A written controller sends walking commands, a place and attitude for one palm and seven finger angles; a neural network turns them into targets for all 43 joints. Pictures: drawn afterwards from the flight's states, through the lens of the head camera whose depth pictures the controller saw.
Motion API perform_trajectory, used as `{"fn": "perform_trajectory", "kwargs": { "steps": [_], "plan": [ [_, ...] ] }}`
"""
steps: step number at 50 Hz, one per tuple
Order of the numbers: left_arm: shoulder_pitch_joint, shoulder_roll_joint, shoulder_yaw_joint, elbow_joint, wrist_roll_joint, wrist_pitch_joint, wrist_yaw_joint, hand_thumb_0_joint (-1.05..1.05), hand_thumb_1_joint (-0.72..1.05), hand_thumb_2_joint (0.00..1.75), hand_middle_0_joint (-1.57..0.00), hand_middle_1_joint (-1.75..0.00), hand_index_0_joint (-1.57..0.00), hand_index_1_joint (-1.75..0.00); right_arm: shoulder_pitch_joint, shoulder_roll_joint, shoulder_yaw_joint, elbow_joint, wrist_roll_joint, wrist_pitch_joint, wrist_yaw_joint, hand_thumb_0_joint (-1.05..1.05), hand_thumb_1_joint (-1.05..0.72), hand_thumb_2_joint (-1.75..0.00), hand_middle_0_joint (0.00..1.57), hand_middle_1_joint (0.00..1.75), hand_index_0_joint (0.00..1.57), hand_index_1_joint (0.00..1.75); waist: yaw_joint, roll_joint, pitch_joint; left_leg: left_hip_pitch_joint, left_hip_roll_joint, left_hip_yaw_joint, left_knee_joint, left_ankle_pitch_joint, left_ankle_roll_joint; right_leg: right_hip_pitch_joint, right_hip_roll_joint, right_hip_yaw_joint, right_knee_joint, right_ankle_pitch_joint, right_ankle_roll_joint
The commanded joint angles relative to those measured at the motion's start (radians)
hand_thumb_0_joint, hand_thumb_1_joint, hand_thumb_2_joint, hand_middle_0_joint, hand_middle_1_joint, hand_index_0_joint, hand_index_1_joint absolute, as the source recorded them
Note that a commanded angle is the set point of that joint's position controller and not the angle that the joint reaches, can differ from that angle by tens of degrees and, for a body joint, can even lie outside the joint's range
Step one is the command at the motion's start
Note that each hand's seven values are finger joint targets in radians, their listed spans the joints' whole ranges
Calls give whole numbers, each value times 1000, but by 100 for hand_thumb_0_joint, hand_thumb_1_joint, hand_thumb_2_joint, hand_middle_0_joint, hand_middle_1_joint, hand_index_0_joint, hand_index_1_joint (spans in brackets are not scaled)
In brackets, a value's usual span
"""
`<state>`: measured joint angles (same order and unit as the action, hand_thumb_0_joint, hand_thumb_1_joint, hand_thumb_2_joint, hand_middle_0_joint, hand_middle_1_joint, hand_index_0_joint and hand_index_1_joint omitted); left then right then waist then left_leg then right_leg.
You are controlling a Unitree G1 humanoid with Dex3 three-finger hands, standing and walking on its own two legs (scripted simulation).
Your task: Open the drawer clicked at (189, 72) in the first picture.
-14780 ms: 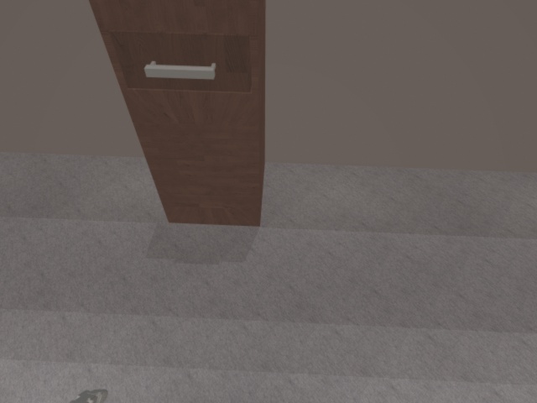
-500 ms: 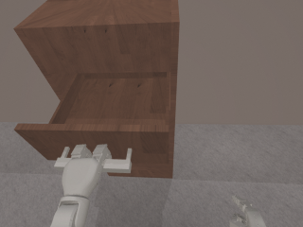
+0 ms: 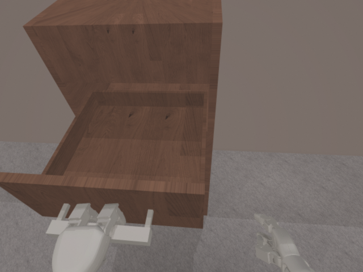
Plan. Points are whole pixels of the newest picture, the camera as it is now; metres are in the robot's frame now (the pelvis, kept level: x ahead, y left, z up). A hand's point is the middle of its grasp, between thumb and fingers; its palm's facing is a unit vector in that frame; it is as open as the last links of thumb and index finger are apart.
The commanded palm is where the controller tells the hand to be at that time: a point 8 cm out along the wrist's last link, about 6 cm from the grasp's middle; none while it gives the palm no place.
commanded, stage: pull the drawer open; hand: left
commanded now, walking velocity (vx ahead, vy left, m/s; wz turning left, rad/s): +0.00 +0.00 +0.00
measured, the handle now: (103, 221) +0.20 +0.19 +0.05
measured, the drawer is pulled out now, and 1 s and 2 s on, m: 0.30 0.29 0.28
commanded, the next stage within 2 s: open the thumb to release the handle in 0.08 s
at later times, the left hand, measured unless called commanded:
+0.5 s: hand (93, 246) +0.15 +0.20 +0.03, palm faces +0.07 -0.14 -0.99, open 8.3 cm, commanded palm +0.12 +0.19 +0.08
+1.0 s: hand (96, 243) +0.16 +0.20 +0.03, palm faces +0.10 -0.14 -0.98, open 13.4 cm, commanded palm +0.14 +0.19 +0.08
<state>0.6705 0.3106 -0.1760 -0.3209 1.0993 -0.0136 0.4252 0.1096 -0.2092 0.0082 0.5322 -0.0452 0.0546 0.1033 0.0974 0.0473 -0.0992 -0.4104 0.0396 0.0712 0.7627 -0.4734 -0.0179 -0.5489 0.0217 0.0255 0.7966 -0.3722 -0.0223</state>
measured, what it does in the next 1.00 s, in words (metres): stands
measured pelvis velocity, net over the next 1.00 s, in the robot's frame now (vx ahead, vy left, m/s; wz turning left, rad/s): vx -0.03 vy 0.01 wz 0.05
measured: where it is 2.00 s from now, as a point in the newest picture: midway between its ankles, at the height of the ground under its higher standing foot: outside the picture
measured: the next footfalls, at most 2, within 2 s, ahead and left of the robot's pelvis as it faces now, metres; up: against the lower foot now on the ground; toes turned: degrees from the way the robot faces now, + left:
none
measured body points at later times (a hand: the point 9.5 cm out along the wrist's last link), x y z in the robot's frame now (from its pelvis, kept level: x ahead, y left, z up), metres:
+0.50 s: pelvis -0.02 +0.00 +0.00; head +0.00 -0.04 +0.45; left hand +0.15 +0.20 +0.08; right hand +0.19 -0.21 -0.10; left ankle -0.06 +0.13 -0.71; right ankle +0.02 -0.11 -0.71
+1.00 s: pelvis -0.03 +0.01 +0.01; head -0.01 -0.02 +0.45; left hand +0.15 +0.20 +0.08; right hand +0.20 -0.18 -0.10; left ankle -0.06 +0.13 -0.71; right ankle +0.02 -0.11 -0.71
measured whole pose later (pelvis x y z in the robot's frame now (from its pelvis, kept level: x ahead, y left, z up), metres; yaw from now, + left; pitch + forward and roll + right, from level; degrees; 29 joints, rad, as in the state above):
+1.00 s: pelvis -0.03 +0.01 +0.01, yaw +3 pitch +4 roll +1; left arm 0.38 0.27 -0.24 -0.13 1.11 0.06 0.43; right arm 0.10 -0.21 -0.01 0.62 -0.04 0.06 0.02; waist 0.12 0.06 -0.04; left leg -0.39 0.00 0.04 0.72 -0.40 0.00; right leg -0.50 -0.02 0.00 0.74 -0.31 -0.01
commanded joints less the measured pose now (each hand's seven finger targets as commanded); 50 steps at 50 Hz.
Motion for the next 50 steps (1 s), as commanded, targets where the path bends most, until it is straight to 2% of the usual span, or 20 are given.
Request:
{"fn": "perform_trajectory", "kwargs": {
  "steps": [1,8,9,10,11,12,16,19,24,26,29,31,34,37,38,39,41,43,46,50],
  "plan": [
    [154,136,147,-243,-12,2,85,0,90,90,-40,-135,-40,-135,-113,-99,-45,-170,-1,-41,-1,0,-90,-90,20,30,20,30,23,-25,-166,-6,-49,-57,-30,473,5,141,18,89,-77,380,-38],
    [185,110,132,-240,-33,27,110,0,90,90,-40,-135,-40,-135,-114,-100,-55,-172,3,-32,-3,0,-90,-90,20,30,20,30,16,-47,-173,-49,-52,-57,-20,420,16,134,5,77,-57,355,-34],
    [-195,134,126,-193,8,40,113,0,90,90,-40,-135,-40,-135,-121,-111,-59,-119,-13,-17,-24,0,-90,-90,20,30,20,30,-66,-86,-107,-57,-67,-74,-13,310,19,28,7,88,-78,266,-34],
    [-198,145,171,-179,15,40,122,0,83,87,-40,-134,-40,-134,-112,-101,-71,-140,-18,-25,-40,0,-90,-90,20,30,20,30,-25,-67,-132,-49,-67,-65,-21,264,28,55,3,77,-98,189,-33],
    [-190,163,184,-166,9,47,129,0,76,84,-39,-134,-39,-134,-116,-103,-70,-140,-17,-32,-52,0,-90,-90,20,30,20,30,-23,-77,-136,-35,-72,-65,-23,251,32,68,6,83,-119,179,-36],
    [-128,127,168,-98,-4,56,123,0,69,81,-38,-133,-38,-133,-111,-92,-68,-133,-6,-39,-60,0,-90,-90,20,30,20,30,-12,-75,-156,-33,-75,-55,-35,245,31,102,4,62,-112,188,-33],
    [-170,138,152,-102,-51,76,72,0,41,69,-36,-130,-36,-130,-139,-98,-65,-121,13,-39,-87,0,-90,-90,20,30,20,30,-9,-104,-150,-29,-80,-46,-77,237,37,183,-9,61,-156,213,-22],
    [-220,110,108,-71,-39,68,42,0,20,60,-35,-127,-35,-127,-150,-94,-54,-108,13,-41,-98,0,-90,-90,20,30,20,30,-9,-103,-83,-21,-81,-41,-104,202,38,160,-9,46,-184,135,-18],
    [-285,84,56,-52,-20,40,-5,0,-15,45,-32,-124,-32,-124,-150,-91,-50,-101,7,-49,-99,0,-90,-90,20,30,20,30,-14,-99,-47,14,-83,-41,-128,174,40,139,-9,50,-229,44,-20],
    [-265,123,98,-62,-20,25,-9,0,-29,39,-32,-122,-32,-122,-145,-92,-49,-105,4,-55,-101,0,-90,-90,20,30,20,30,1,-91,-79,29,-81,-42,-134,199,38,170,-8,57,-234,70,-24],
    [-281,94,77,-43,-5,9,-6,0,-50,30,-30,-120,-30,-120,-148,-82,-46,-98,1,-54,-94,0,-90,-90,20,30,20,30,2,-69,-54,29,-80,-42,-143,200,31,154,-6,52,-231,68,-26],
    [-274,118,103,-53,-6,6,2,0,-50,30,-30,-120,-30,-120,-151,-87,-48,-98,2,-54,-93,0,-90,-90,20,30,20,30,8,-50,-67,32,-77,-45,-148,219,26,172,0,49,-224,102,-30],
    [-316,86,73,-44,1,11,9,0,-50,30,-30,-120,-30,-120,-147,-83,-52,-90,0,-52,-87,0,-90,-90,20,30,20,30,-5,-57,-65,37,-72,-48,-151,232,23,155,3,40,-215,114,-29],
    [-326,72,48,-79,9,22,13,0,-50,30,-30,-120,-30,-120,-148,-81,-50,-99,-2,-49,-79,0,-90,-90,20,30,20,30,1,-32,-101,54,-67,-56,-152,262,22,158,7,28,-193,129,-34],
    [-354,47,17,-59,7,30,10,0,-50,30,-30,-120,-30,-120,-144,-81,-53,-89,1,-46,-78,0,-90,-90,20,30,20,30,-16,-43,-89,54,-64,-56,-153,264,22,153,7,17,-194,139,-31],
    [-294,27,11,18,7,31,8,0,-50,30,-30,-120,-30,-120,-136,-80,-52,-89,3,-53,-78,0,-90,-90,20,30,20,30,-9,-86,-53,25,-64,-55,-151,256,23,145,11,10,-189,140,-28],
    [-351,86,56,-8,9,32,14,0,-50,30,-30,-120,-30,-120,-152,-92,-52,-86,7,-47,-84,0,-90,-90,20,30,20,30,-10,-73,-62,14,-61,-57,-160,234,18,153,13,16,-188,131,-30],
    [-398,27,-15,-22,28,45,16,0,-50,30,-30,-120,-30,-120,-149,-83,-52,-86,4,-43,-76,0,-90,-90,20,30,20,30,-15,-43,-90,34,-61,-60,-156,250,19,142,9,10,-179,125,-32],
    [-444,59,7,1,28,63,19,0,-50,30,-30,-120,-30,-120,-151,-91,-51,-81,7,-44,-85,0,-90,-90,20,30,20,30,-19,-70,-89,26,-59,-66,-158,237,21,144,12,3,-178,120,-31],
    [-507,27,-34,34,35,85,9,0,-50,30,-30,-120,-30,-120,-155,-87,-48,-69,11,-40,-93,0,-90,-90,20,30,20,30,-18,-75,-100,30,-63,-64,-170,218,26,153,9,-3,-188,99,-27]
  ]
}}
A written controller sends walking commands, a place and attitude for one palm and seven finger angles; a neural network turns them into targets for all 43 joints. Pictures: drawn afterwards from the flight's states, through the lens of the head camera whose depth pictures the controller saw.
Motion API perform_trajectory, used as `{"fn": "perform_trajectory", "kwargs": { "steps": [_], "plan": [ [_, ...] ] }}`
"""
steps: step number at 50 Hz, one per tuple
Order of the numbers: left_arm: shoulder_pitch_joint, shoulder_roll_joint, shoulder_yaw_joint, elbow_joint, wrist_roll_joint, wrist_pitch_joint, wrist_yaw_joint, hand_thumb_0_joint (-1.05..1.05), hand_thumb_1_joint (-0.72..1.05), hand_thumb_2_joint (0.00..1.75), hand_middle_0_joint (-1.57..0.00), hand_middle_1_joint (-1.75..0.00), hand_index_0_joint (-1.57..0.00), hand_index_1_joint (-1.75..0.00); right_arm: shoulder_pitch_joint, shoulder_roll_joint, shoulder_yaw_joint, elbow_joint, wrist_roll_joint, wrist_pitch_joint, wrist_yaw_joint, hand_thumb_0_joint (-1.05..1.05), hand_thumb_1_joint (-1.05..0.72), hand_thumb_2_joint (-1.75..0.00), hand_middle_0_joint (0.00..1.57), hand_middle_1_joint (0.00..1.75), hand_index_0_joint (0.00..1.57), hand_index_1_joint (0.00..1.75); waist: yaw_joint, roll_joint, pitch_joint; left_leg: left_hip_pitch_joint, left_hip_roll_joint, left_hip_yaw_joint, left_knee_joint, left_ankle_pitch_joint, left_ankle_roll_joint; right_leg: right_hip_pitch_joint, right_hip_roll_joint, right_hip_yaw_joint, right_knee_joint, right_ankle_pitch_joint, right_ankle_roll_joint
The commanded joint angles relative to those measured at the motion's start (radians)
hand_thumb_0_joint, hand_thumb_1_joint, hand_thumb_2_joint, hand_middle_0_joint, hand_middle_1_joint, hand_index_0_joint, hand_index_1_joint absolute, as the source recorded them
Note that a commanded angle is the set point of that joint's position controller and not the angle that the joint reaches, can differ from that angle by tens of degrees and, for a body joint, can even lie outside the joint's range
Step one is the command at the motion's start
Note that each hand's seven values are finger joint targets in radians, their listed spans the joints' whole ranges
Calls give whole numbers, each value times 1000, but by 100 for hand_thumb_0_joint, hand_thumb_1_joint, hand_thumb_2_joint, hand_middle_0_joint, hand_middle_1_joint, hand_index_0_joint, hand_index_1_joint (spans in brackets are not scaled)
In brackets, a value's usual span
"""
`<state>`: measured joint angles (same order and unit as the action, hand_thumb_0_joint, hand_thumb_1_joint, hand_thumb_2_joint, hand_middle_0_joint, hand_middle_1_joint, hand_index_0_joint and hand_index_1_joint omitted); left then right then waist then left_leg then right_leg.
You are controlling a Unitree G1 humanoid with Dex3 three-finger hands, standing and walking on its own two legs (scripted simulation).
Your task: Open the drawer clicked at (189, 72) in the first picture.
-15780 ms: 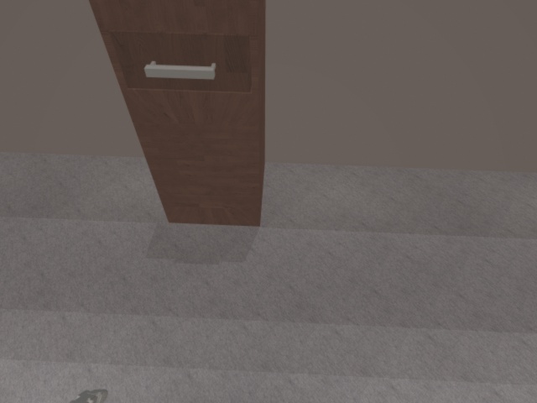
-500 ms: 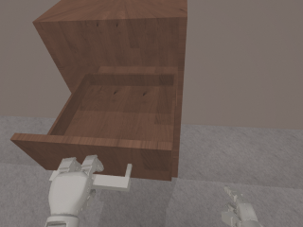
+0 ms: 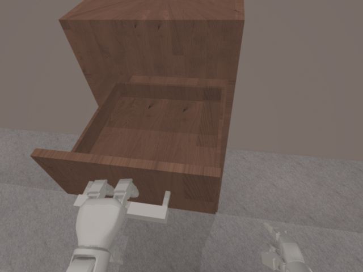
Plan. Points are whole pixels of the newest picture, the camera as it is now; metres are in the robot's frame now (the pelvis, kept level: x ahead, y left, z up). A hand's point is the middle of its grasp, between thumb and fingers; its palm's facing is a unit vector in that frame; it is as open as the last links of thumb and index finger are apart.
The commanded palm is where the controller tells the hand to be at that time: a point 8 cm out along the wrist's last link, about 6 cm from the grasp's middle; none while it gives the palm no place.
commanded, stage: lift the hand off the handle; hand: left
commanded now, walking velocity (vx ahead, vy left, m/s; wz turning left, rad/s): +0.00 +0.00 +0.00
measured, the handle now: (124, 199) +0.24 +0.17 +0.04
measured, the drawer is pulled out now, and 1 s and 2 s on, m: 0.29 0.28 0.28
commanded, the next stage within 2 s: draw the hand back to the body in 1.38 s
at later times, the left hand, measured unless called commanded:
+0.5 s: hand (115, 208) +0.21 +0.17 +0.07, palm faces +0.10 -0.15 -0.98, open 13.5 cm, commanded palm +0.18 +0.17 +0.13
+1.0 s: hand (104, 184) +0.22 +0.18 +0.14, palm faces +0.17 -0.16 -0.97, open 13.7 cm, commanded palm +0.18 +0.17 +0.20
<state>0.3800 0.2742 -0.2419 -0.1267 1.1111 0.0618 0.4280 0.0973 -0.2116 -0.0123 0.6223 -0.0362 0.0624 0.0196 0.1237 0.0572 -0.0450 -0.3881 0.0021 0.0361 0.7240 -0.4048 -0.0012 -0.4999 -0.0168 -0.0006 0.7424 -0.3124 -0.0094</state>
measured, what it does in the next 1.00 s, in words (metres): stands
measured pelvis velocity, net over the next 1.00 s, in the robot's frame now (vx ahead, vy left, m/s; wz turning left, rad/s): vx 0.01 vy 0.00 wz -0.01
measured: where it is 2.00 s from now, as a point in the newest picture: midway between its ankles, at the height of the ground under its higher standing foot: outside the picture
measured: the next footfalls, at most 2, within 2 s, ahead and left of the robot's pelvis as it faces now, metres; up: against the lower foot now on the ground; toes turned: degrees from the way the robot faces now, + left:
none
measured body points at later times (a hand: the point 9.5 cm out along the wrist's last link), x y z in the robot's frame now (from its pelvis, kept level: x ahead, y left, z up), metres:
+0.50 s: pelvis +0.01 -0.01 +0.01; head +0.01 -0.05 +0.46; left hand +0.20 +0.18 +0.12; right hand +0.23 -0.21 -0.09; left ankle -0.02 +0.12 -0.71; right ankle +0.04 -0.11 -0.71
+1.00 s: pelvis +0.01 +0.00 +0.03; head +0.00 -0.06 +0.47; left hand +0.21 +0.18 +0.19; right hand +0.26 -0.18 -0.07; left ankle -0.02 +0.12 -0.71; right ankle +0.04 -0.11 -0.71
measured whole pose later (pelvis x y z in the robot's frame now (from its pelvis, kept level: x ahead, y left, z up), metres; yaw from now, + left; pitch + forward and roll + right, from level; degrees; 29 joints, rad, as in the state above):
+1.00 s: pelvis +0.01 +0.00 +0.03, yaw +0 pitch -3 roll +0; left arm 0.32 0.39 -0.21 -0.45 0.97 0.16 0.14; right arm 0.03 -0.25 0.02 0.62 0.00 0.12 0.04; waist 0.14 0.13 0.00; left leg -0.09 0.01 0.03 0.45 -0.30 -0.01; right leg -0.21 0.00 0.00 0.48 -0.22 -0.01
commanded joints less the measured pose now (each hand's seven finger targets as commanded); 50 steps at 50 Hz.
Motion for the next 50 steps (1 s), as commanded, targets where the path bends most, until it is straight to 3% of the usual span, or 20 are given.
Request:
{"fn": "perform_trajectory", "kwargs": {
  "steps": [1,2,4,6,8,13,21,22,26,29,31,32,33,35,37,39,41,44,46,50],
  "plan": [
    [-220,91,55,-171,18,13,5,0,-50,30,-30,-120,-30,-120,-148,-89,-28,-161,5,-46,-12,0,-90,-90,20,30,20,30,-43,-70,-167,10,-25,-29,-133,152,6,118,50,25,-131,45,-42],
    [-189,67,34,-157,21,18,2,0,-50,30,-30,-120,-30,-120,-148,-80,-24,-163,5,-47,-10,0,-90,-90,20,30,20,30,-32,-80,-171,7,-28,-25,-133,163,9,128,48,25,-129,48,-41],
    [-212,40,0,-136,14,23,-13,0,-50,30,-30,-120,-30,-120,-150,-82,-24,-156,11,-44,-8,0,-90,-90,20,30,20,30,-44,-83,-135,5,-26,-27,-140,162,9,116,49,16,-135,49,-39],
    [-244,104,49,-205,1,25,-19,0,-50,30,-30,-120,-30,-120,-160,-90,-26,-166,10,-40,-14,0,-90,-90,20,30,20,30,-35,-70,-165,13,-26,-27,-149,146,14,152,45,23,-145,32,-39],
    [-257,75,20,-229,-4,29,-35,0,-50,30,-30,-120,-30,-120,-162,-80,-21,-167,9,-38,-13,0,-90,-90,20,30,20,30,-39,-69,-165,33,-29,-24,-156,151,20,159,39,28,-164,21,-37],
    [-234,97,40,-329,-34,-2,-62,0,-50,30,-30,-120,-30,-120,-159,-77,-21,-173,5,-42,-11,0,-90,-90,20,30,20,30,-36,-55,-155,71,-29,-25,-170,190,22,184,36,35,-186,54,-36],
    [-148,186,158,-396,-54,-2,-75,0,-50,30,-30,-120,-30,-120,-179,-82,-22,-176,13,-45,-2,0,-90,-90,20,30,20,30,-6,-61,-154,102,-26,-16,-204,249,14,271,36,69,-226,126,-38],
    [-116,149,122,-404,-56,3,-82,0,-50,30,-30,-120,-30,-120,-177,-75,-15,-180,11,-47,4,0,-90,-90,20,30,20,30,1,-48,-155,109,-26,-13,-210,260,18,278,29,57,-225,133,-36],
    [-167,175,137,-441,-71,17,-113,0,-50,30,-30,-120,-30,-120,-205,-87,-15,-176,20,-37,4,0,-90,-90,20,30,20,30,-13,-58,-105,132,-24,-13,-233,243,19,276,30,75,-270,107,-33],
    [-156,174,133,-444,-80,22,-138,0,-50,30,-30,-120,-30,-120,-199,-86,-12,-173,19,-34,4,0,-90,-90,20,30,20,30,-3,-61,-121,156,-26,-7,-250,273,24,310,27,64,-278,147,-26],
    [-201,219,173,-486,-92,24,-146,0,-50,30,-30,-120,-30,-120,-215,-92,-9,-177,24,-32,-2,0,-90,-90,20,30,20,30,-6,-56,-119,169,-19,-13,-257,268,23,322,28,74,-293,141,-28],
    [-199,196,150,-489,-84,22,-152,0,-50,30,-30,-120,-30,-120,-207,-83,-3,-179,19,-35,1,0,-90,-90,20,30,20,30,0,-74,-139,179,-23,-9,-256,276,28,324,20,66,-296,125,-25],
    [-226,201,154,-489,-94,18,-158,0,-50,30,-30,-120,-30,-120,-210,-87,-8,-164,22,-30,-1,0,-90,-90,20,30,20,30,-10,-59,-113,188,-21,-14,-271,286,24,322,27,74,-308,146,-28],
    [-205,214,160,-543,-98,8,-163,0,-50,30,-30,-120,-30,-120,-207,-94,-9,-176,21,-33,1,0,-90,-90,20,30,20,30,2,-31,-155,214,-19,-14,-276,340,22,357,27,65,-299,223,-27],
    [-161,215,170,-575,-105,13,-168,0,-50,30,-30,-120,-30,-120,-205,-92,2,-186,22,-34,7,0,-90,-90,20,30,20,30,12,-39,-193,220,-14,-12,-271,380,21,389,20,58,-286,262,-27],
    [-156,195,146,-560,-116,22,-181,0,-50,30,-30,-120,-30,-120,-215,-95,-4,-176,25,-22,13,0,-90,-90,20,30,20,30,1,-38,-124,220,-12,-13,-288,378,17,368,26,61,-307,261,-25],
    [-163,230,180,-578,-129,43,-192,0,-50,30,-30,-120,-30,-120,-241,-102,1,-185,37,-14,16,0,-90,-90,20,30,20,30,-1,-23,-114,220,-1,-19,-298,359,16,378,30,67,-315,246,-27],
    [-206,209,144,-551,-114,65,-221,0,-50,30,-30,-120,-30,-120,-241,-97,6,-172,33,-1,21,0,-90,-90,20,30,20,30,1,-45,-88,228,-3,-12,-324,353,19,382,29,52,-329,217,-22],
    [-246,260,186,-600,-133,81,-235,0,-50,30,-30,-120,-30,-120,-270,-108,11,-188,46,6,17,0,-90,-90,20,30,20,30,2,-4,-101,221,9,-19,-338,331,21,416,32,54,-328,215,-22],
    [-264,255,168,-580,-136,100,-272,0,-50,30,-30,-120,-30,-120,-268,-104,18,-177,46,18,21,0,-90,-90,20,30,20,30,8,-28,-108,238,2,-15,-362,373,20,453,27,44,-340,250,-18]
  ]
}}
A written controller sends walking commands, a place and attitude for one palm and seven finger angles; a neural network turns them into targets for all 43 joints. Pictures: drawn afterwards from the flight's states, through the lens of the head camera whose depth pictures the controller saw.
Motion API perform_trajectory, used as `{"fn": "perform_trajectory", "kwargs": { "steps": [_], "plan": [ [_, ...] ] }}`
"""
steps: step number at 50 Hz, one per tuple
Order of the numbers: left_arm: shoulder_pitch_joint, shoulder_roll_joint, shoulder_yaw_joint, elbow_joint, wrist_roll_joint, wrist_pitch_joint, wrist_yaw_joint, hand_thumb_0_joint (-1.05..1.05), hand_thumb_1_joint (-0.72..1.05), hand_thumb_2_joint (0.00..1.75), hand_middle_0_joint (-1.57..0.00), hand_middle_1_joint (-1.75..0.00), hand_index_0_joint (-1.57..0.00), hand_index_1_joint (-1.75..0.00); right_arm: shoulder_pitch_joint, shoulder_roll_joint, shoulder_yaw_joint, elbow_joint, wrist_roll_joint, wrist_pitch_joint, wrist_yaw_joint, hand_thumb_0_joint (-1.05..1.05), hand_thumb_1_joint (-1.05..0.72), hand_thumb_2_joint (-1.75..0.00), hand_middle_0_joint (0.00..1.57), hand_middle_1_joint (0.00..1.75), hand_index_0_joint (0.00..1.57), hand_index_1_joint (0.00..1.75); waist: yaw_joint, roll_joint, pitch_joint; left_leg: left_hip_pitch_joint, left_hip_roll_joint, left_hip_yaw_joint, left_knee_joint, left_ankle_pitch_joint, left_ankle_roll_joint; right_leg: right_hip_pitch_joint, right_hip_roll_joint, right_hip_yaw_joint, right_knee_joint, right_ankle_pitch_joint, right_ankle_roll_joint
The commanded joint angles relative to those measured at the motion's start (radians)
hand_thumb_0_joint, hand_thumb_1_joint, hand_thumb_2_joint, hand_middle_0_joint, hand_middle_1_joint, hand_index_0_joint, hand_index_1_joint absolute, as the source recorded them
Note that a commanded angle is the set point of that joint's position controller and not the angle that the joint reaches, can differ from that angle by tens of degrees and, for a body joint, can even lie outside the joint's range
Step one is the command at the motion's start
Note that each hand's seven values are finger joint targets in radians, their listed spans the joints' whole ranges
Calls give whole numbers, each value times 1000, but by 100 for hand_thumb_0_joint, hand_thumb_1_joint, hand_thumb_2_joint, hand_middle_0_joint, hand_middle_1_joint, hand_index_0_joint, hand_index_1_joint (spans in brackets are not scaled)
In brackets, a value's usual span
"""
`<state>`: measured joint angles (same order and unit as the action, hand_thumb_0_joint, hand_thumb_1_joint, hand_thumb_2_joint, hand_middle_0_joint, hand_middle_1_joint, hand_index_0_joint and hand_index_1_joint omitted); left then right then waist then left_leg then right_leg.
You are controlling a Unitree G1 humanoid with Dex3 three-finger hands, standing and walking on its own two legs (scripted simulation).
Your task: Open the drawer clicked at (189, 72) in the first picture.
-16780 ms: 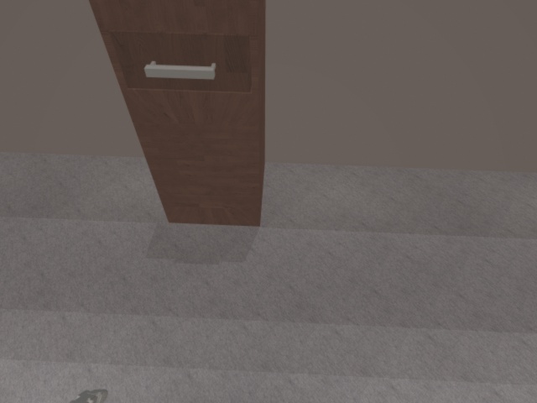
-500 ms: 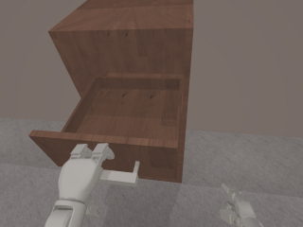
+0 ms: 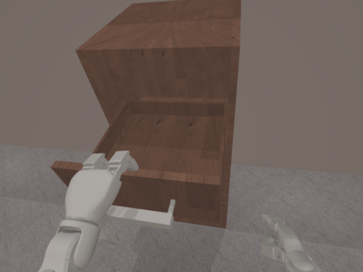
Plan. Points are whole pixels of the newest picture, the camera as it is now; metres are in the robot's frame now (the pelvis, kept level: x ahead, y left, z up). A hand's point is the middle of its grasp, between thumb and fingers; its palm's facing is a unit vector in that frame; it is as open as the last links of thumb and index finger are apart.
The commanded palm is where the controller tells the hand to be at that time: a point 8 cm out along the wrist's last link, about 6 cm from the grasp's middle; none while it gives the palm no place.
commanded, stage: lift the hand off the handle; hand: left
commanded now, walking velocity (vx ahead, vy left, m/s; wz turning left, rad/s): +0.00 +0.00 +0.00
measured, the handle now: (133, 207) +0.24 +0.18 +0.02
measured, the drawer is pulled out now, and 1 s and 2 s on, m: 0.28 0.28 0.28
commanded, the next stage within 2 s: draw the hand back to the body in 0.38 s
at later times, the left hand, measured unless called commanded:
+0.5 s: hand (103, 183) +0.21 +0.18 +0.16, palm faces +0.19 -0.16 -0.97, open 13.9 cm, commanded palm +0.16 +0.18 +0.22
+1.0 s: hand (77, 192) +0.19 +0.23 +0.15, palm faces +0.14 -0.10 -0.99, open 13.9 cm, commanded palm +0.15 +0.23 +0.21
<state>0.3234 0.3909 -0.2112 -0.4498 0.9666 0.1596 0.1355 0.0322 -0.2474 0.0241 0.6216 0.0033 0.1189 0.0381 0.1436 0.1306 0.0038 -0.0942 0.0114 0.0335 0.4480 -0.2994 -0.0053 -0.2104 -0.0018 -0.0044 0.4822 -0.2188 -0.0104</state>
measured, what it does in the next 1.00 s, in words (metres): stands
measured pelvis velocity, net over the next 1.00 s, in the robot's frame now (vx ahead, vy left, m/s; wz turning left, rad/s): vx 0.00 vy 0.00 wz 0.01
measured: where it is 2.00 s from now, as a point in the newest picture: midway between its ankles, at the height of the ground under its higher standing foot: outside the picture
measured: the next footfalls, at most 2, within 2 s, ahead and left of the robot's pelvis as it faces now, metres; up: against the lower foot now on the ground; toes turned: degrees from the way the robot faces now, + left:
none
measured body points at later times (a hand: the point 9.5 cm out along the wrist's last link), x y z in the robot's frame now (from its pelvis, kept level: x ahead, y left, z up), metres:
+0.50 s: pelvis -0.01 +0.00 +0.00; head -0.02 -0.07 +0.45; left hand +0.20 +0.19 +0.21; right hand +0.24 -0.19 -0.09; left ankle -0.03 +0.12 -0.74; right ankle +0.03 -0.11 -0.74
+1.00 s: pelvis +0.00 +0.00 +0.00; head -0.01 -0.05 +0.45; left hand +0.18 +0.23 +0.20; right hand +0.23 -0.21 -0.09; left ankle -0.03 +0.12 -0.74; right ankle +0.03 -0.11 -0.74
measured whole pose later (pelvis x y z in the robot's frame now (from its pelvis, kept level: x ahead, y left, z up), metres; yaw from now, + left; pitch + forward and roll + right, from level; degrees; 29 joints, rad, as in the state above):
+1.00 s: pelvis +0.00 +0.00 +0.00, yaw +1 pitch -3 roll +0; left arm 0.41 0.55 0.07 -0.56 0.78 0.10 0.02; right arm 0.09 -0.30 0.02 0.59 0.03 0.09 0.00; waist 0.11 0.13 0.02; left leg -0.11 0.01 0.02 0.44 -0.29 -0.01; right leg -0.21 0.00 -0.02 0.46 -0.20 -0.01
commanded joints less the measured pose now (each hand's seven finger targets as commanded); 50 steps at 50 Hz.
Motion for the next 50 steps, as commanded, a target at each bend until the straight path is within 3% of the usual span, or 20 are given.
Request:
{"fn": "perform_trajectory", "kwargs": {
  "steps": [1,3,6,7,11,12,19,22,24,26,27,29,31,33,36,37,41,44,46,50],
  "plan": [
    [-190,173,185,-268,-14,17,10,0,-50,30,-30,-120,-30,-120,-226,-76,-17,-188,18,-36,3,0,-90,-90,20,30,20,30,-11,-92,-157,-72,5,-18,-89,258,24,186,18,53,-71,172,-18],
    [-172,132,139,-246,-22,35,-21,0,-50,30,-30,-120,-30,-120,-223,-67,-11,-175,21,-23,16,0,-90,-90,20,30,20,30,-22,-105,-123,-72,-2,-8,-98,290,20,180,14,48,-79,188,-16],
    [-137,195,207,-299,-60,64,-55,0,-50,30,-30,-120,-30,-120,-251,-90,-9,-208,38,-6,22,0,-90,-90,20,30,20,30,-17,-80,-131,-108,14,-5,-101,266,20,219,21,48,-64,209,-8],
    [-151,142,147,-314,-43,70,-69,0,-50,30,-30,-120,-30,-120,-244,-79,1,-215,28,-3,31,0,-90,-90,20,30,20,30,-9,-106,-155,-107,5,3,-104,282,24,221,6,28,-57,192,-8],
    [-170,243,256,-352,-78,75,-76,0,-50,30,-30,-120,-30,-120,-258,-102,-6,-228,42,12,24,0,-90,-90,20,30,20,30,-20,-79,-139,-122,21,-7,-104,235,24,223,22,48,-64,183,-4],
    [-181,215,228,-358,-59,77,-80,0,-50,30,-30,-120,-30,-120,-246,-87,4,-236,32,8,30,0,-90,-90,20,30,20,30,-3,-106,-174,-120,11,3,-101,253,25,234,5,34,-56,165,-5],
    [-227,186,191,-283,-90,67,-123,0,-50,30,-30,-120,-30,-120,-234,-91,-10,-203,38,8,23,0,-90,-90,20,30,20,30,-34,-120,-83,-109,1,1,-111,198,26,153,5,36,-98,80,-4],
    [-236,216,219,-338,-73,55,-117,0,-50,30,-30,-120,-30,-120,-237,-92,-1,-233,36,-8,21,0,-90,-90,20,30,20,30,-13,-83,-189,-115,0,3,-98,207,30,218,-1,37,-69,104,-5],
    [-219,208,214,-305,-80,41,-109,0,-50,30,-30,-120,-30,-120,-228,-91,-8,-217,34,-2,17,0,-90,-90,20,30,20,30,-24,-114,-143,-108,-2,3,-98,200,26,184,-1,44,-88,85,-4],
    [-249,302,319,-299,-94,38,-95,0,-50,30,-30,-120,-30,-120,-238,-104,-9,-210,40,-8,9,0,-90,-90,20,30,20,30,-27,-81,-134,-124,9,-7,-99,159,25,186,11,65,-92,67,-7],
    [-231,250,277,-286,-78,37,-96,0,-50,30,-30,-120,-30,-120,-227,-84,2,-223,30,-15,15,0,-90,-90,20,30,20,30,-5,-107,-162,-127,-5,-2,-93,193,26,205,-6,49,-78,82,-10],
    [-201,247,285,-230,-96,32,-97,0,-50,30,-30,-120,-30,-120,-219,-86,-7,-199,32,-9,10,0,-90,-90,20,30,20,30,-18,-112,-99,-118,-9,2,-98,175,23,155,-4,56,-105,47,-7],
    [-203,335,384,-257,-133,30,-94,0,-50,30,-30,-120,-30,-120,-236,-101,-12,-209,44,-20,0,0,-90,-90,20,30,20,30,-21,-101,-121,-122,-3,-5,-86,154,23,168,0,79,-107,48,-5],
    [-176,274,328,-237,-134,24,-107,0,-50,30,-30,-120,-30,-120,-219,-88,-13,-198,37,-22,0,0,-90,-90,20,30,20,30,-30,-112,-120,-114,-13,0,-86,177,23,159,-10,65,-109,54,-3],
    [-122,333,396,-277,-170,10,-109,0,-50,30,-30,-120,-30,-120,-219,-111,-15,-220,46,-39,-13,0,-90,-90,20,30,20,30,-33,-111,-117,-110,-4,0,-71,149,23,140,-9,73,-119,41,3],
    [-122,284,349,-291,-155,3,-115,0,-50,30,-30,-120,-30,-120,-194,-98,-6,-230,35,-46,-11,0,-90,-90,20,30,20,30,-24,-118,-153,-109,-12,5,-67,173,26,158,-22,50,-103,52,5],
    [-106,353,423,-300,-177,-32,-99,0,-50,30,-30,-120,-30,-120,-190,-113,-16,-223,41,-65,-32,0,-90,-90,20,30,20,30,-41,-102,-107,-98,-5,-5,-60,132,22,106,-15,72,-130,9,3],
    [-50,327,413,-283,-161,-59,-86,0,-50,30,-30,-120,-30,-120,-144,-110,-20,-218,26,-72,-36,0,-90,-90,20,30,20,30,-28,-128,-126,-87,-11,-4,-57,175,25,118,-26,49,-116,60,6],
    [-66,390,483,-307,-180,-70,-75,0,-50,30,-30,-120,-30,-120,-165,-121,-22,-217,35,-82,-41,0,-90,-90,20,30,20,30,-34,-80,-125,-86,-2,-15,-58,160,17,112,-16,63,-119,63,-2],
    [-7,345,452,-305,-179,-83,-71,0,-50,30,-30,-120,-30,-120,-132,-116,-31,-219,28,-81,-40,0,-90,-90,20,30,20,30,-30,-87,-126,-82,-5,-10,-63,205,16,108,-24,30,-105,103,2]
  ]
}}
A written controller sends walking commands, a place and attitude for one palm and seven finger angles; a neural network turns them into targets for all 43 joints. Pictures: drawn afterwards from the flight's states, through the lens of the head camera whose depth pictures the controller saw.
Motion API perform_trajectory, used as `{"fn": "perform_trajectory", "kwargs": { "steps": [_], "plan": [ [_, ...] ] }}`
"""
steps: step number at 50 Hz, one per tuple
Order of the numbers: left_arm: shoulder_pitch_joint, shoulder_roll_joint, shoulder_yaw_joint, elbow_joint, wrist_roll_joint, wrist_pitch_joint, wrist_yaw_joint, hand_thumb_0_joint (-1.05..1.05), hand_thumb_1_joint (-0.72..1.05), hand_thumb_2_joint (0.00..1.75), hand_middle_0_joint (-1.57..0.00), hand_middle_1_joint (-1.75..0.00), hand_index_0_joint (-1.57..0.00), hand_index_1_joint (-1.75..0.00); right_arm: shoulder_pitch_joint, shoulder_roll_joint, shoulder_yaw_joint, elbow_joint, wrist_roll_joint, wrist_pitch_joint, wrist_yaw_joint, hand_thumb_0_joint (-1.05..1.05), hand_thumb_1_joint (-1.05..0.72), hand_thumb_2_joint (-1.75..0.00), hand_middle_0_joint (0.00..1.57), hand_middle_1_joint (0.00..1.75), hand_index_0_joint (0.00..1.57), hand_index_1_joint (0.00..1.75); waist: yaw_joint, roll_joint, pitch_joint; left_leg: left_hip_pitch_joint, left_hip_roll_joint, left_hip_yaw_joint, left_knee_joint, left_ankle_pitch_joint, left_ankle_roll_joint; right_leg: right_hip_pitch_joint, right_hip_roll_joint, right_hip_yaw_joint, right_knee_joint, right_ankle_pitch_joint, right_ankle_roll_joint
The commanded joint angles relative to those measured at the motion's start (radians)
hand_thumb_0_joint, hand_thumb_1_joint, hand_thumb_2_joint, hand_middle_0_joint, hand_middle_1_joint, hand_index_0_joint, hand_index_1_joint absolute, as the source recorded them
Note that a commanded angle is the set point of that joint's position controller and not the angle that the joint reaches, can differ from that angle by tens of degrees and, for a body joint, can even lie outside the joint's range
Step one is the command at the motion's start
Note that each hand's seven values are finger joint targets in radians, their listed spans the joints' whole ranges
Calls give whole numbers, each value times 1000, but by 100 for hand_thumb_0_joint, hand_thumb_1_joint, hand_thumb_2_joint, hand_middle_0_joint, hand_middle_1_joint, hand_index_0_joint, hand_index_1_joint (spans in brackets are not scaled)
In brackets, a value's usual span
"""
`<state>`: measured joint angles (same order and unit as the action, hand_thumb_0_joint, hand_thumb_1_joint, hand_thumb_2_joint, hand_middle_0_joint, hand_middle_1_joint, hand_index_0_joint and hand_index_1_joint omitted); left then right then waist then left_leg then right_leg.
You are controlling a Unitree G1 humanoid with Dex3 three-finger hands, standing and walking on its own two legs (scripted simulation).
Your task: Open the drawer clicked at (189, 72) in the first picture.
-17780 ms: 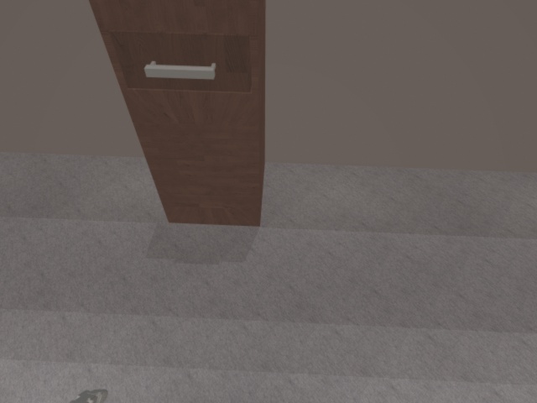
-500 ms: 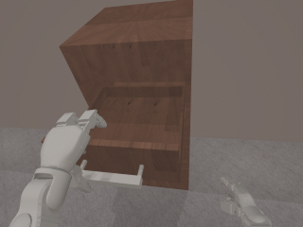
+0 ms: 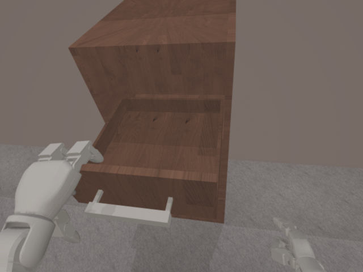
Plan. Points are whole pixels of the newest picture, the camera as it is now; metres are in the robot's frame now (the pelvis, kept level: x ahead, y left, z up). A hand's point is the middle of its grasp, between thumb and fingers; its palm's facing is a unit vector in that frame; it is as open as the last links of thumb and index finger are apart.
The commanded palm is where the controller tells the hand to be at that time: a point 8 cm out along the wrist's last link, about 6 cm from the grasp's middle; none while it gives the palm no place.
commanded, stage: draw the hand back to the body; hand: left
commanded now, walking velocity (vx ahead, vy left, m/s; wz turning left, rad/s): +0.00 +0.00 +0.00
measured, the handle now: (130, 205) +0.25 +0.17 +0.02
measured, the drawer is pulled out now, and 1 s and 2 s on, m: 0.28 0.28 0.28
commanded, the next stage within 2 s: step back with the hand held close in 1.08 s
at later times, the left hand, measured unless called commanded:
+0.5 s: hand (70, 169) +0.22 +0.22 +0.19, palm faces +0.38 -0.85 -0.35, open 12.0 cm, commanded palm +0.16 +0.27 +0.21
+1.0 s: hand (60, 172) +0.22 +0.24 +0.18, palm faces +0.46 -0.79 -0.40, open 7.9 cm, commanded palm +0.16 +0.29 +0.20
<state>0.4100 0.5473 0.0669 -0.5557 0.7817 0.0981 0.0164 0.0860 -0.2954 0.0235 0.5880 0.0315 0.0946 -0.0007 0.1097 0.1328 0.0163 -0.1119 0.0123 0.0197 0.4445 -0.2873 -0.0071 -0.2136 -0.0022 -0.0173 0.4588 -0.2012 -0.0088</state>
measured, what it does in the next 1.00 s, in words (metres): stands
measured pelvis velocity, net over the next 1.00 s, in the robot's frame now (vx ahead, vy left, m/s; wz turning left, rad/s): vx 0.04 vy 0.00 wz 0.04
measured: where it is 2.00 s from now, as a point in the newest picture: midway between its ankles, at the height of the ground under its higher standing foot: outside the picture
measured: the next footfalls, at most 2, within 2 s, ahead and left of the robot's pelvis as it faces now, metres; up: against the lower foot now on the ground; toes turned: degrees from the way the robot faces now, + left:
none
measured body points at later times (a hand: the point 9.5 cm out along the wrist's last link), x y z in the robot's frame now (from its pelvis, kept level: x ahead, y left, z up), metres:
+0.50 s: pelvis +0.04 +0.01 +0.00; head +0.03 +0.00 +0.45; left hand +0.19 +0.26 +0.21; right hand +0.23 -0.19 -0.08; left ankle -0.03 +0.12 -0.74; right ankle +0.03 -0.11 -0.74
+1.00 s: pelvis +0.04 +0.00 +0.00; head +0.04 -0.02 +0.45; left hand +0.19 +0.28 +0.21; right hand +0.25 -0.21 -0.09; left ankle -0.03 +0.12 -0.74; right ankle +0.03 -0.11 -0.74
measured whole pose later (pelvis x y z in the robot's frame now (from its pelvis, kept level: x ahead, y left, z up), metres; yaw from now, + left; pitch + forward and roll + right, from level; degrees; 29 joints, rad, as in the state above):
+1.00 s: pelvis +0.04 +0.00 +0.00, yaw +2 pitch -1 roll -1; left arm 0.54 0.33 0.32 -0.57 -0.07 -0.14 0.14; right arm 0.16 -0.21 0.00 0.63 0.02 -0.14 -0.07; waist 0.07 0.08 0.00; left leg -0.10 0.02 -0.02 0.47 -0.35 -0.01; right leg -0.18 0.00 -0.06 0.47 -0.27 -0.01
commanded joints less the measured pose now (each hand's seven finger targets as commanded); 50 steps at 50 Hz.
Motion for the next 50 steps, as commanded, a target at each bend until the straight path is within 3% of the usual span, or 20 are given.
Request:
{"fn": "perform_trajectory", "kwargs": {
  "steps": [1,2,3,4,5,6,7,8,10,11,12,14,15,18,27,39,42,44,48,50],
  "plan": [
    [-90,205,195,-216,-10,-20,48,0,-50,30,-30,-120,-30,-120,-211,-73,-26,-192,10,-66,0,0,-90,-90,20,30,20,30,-2,-59,-132,-66,3,-5,-59,181,13,105,-14,50,-80,85,-5],
    [-85,177,166,-239,3,-21,45,0,-50,30,-30,-120,-30,-120,-182,-64,-20,-206,0,-67,4,0,-90,-90,20,30,20,30,10,-71,-168,-67,2,0,-61,201,16,123,-26,25,-64,88,-2],
    [-57,178,167,-209,2,-21,44,0,-50,30,-30,-120,-30,-120,-182,-67,-31,-189,0,-60,0,0,-90,-90,20,30,20,30,-3,-89,-128,-74,5,-1,-68,210,14,109,-20,25,-68,98,-4],
    [-27,174,171,-211,1,-20,41,0,-50,30,-30,-120,-30,-120,-170,-71,-31,-199,-1,-60,2,0,-90,-90,20,30,20,30,5,-104,-132,-76,6,1,-67,217,15,114,-24,17,-64,111,0],
    [-95,-206,141,-295,-710,-133,54,0,-47,32,-30,-118,-30,-118,-127,33,-34,-246,5,-146,-26,0,-90,-90,20,30,20,30,-89,-230,-81,-8,35,-3,-56,142,42,102,1,-36,-56,77,-8],
    [4,-64,230,-189,-727,-187,81,0,-43,33,-29,-115,-29,-115,-119,-5,-30,-197,-7,-203,-45,0,-90,-90,20,30,20,30,-82,-242,-55,-16,46,-14,-56,79,35,65,8,-19,-51,13,-8],
    [54,-86,254,-214,-781,-220,93,0,-40,34,-29,-113,-29,-113,-87,8,-24,-189,-12,-226,-61,0,-90,-90,20,30,20,30,-60,-231,-63,-32,41,-8,-66,105,31,88,-16,-36,-67,16,-2],
    [24,-67,263,-271,-800,-248,102,0,-36,36,-29,-111,-29,-111,-77,-1,-27,-180,-14,-247,-69,0,-90,-90,20,30,20,30,-59,-180,-84,-24,40,-8,-66,126,26,103,-24,-28,-66,28,-2],
    [-13,-44,289,-335,-806,-290,122,0,-29,39,-29,-107,-29,-107,-53,3,-27,-172,-25,-285,-80,0,-90,-90,20,30,20,30,-50,-72,-126,-8,35,-1,-63,177,17,128,-30,-20,-54,79,-8],
    [-5,-33,307,-325,-810,-296,129,0,-26,40,-28,-104,-28,-104,-55,1,-25,-157,-26,-301,-80,0,-90,-90,20,30,20,30,-49,-15,-91,-24,33,-2,-60,180,10,118,-25,-13,-53,87,-14],
    [8,-85,265,-313,-810,-305,126,0,-22,42,-28,-102,-28,-102,-39,16,-19,-157,-28,-313,-76,0,-90,-90,20,30,20,30,-51,-15,-87,-32,35,-5,-64,200,6,121,-31,-25,-47,94,-16],
    [21,-115,239,-286,-816,-307,120,0,-15,45,-27,-98,-27,-98,-34,10,-22,-150,-26,-322,-70,0,-90,-90,20,30,20,30,-56,-33,-49,-47,41,-10,-63,230,3,113,-28,-30,-43,114,-16],
    [9,-114,240,-289,-817,-310,119,0,-12,47,-27,-95,-27,-95,-32,7,-23,-149,-27,-326,-68,0,-90,-90,20,30,20,30,-55,-5,-45,-53,39,-11,-62,240,2,117,-30,-28,-41,124,-18],
    [27,-122,244,-268,-823,-312,114,0,-1,51,-26,-88,-26,-88,-32,3,-28,-141,-28,-331,-64,0,-90,-90,20,30,20,30,-55,-56,-53,-59,46,-19,-54,285,1,127,-29,-35,-30,163,-17],
    [96,-77,328,-279,-835,-316,117,0,31,64,-24,-68,-24,-68,-28,3,-45,-128,-21,-316,-61,0,-90,-90,20,30,20,30,-50,-57,-135,-30,54,-12,-11,453,-10,148,-36,-34,-9,299,-13],
    [89,-44,394,-203,-849,-301,133,0,73,82,-21,-41,-21,-41,-35,-2,-56,-118,-9,-280,-78,0,-90,-90,20,30,20,30,-53,-81,-120,-29,51,-2,-16,383,-2,125,-40,-37,-24,279,-8],
    [75,-48,378,-238,-844,-307,133,0,83,87,-21,-34,-21,-34,-36,-3,-55,-118,-12,-288,-77,0,-90,-90,20,30,20,30,-55,-40,-142,-14,47,-2,-10,391,1,126,-43,-32,-23,280,-8],
    [89,-59,368,-225,-847,-302,133,0,90,90,-20,-30,-20,-30,-37,-3,-54,-119,-11,-287,-74,0,-90,-90,20,30,20,30,-55,-67,-133,-22,49,-5,-11,396,1,127,-42,-37,-21,288,-7],
    [86,-52,378,-203,-848,-298,135,0,90,90,-20,-30,-20,-30,-40,0,-53,-116,-11,-284,-77,0,-90,-90,20,30,20,30,-53,-90,-118,-30,47,-3,-13,359,3,122,-41,-37,-24,275,-7],
    [79,-41,388,-213,-847,-300,136,0,90,90,-20,-30,-20,-30,-42,2,-52,-117,-11,-283,-77,0,-90,-90,20,30,20,30,-52,-70,-121,-32,44,-4,-14,353,3,126,-42,-35,-24,276,-9]
  ]
}}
